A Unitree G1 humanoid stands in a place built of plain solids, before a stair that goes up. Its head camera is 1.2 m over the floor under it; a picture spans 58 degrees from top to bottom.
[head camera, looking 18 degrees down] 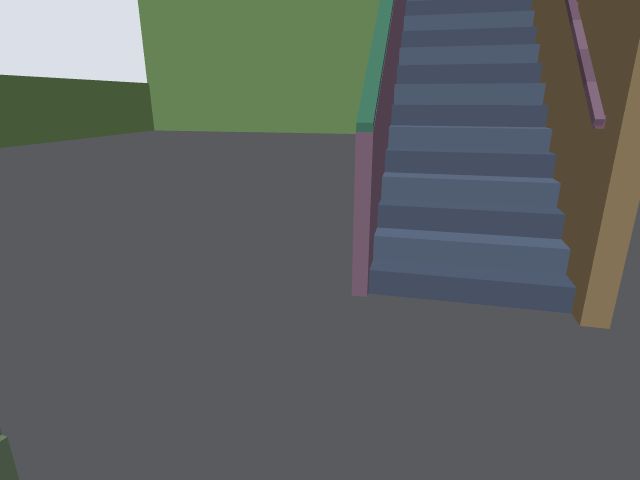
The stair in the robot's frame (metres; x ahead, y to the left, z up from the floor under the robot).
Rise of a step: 0.17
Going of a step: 0.20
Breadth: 1.20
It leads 13 degrees to the right of straight ahead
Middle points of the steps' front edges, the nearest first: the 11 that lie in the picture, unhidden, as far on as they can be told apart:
2.43 -0.90 0.17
2.63 -0.94 0.33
2.83 -0.99 0.50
3.03 -1.04 0.66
3.23 -1.09 0.83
3.42 -1.13 0.99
3.62 -1.18 1.16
3.82 -1.23 1.32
4.02 -1.27 1.49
4.22 -1.32 1.66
4.42 -1.37 1.82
